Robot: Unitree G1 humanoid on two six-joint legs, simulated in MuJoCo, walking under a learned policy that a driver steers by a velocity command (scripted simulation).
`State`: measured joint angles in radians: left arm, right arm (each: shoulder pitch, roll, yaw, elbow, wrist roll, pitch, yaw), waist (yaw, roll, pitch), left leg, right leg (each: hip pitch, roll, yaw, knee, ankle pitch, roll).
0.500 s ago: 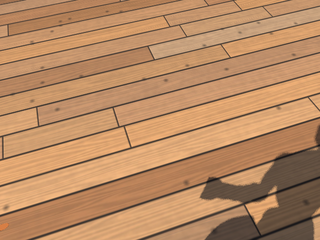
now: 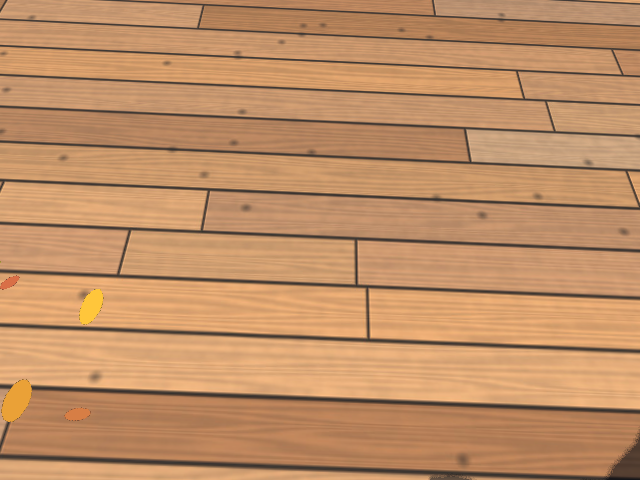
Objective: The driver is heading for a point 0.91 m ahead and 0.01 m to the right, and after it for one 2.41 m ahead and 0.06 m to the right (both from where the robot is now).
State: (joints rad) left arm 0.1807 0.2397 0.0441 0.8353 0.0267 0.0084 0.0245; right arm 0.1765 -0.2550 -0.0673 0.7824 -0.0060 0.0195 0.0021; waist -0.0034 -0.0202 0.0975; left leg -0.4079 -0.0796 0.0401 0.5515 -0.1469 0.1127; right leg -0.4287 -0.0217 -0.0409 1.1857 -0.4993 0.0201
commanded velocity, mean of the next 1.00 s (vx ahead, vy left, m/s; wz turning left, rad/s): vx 0.04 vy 0.00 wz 0.24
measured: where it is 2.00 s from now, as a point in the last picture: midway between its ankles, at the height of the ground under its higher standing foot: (389, 420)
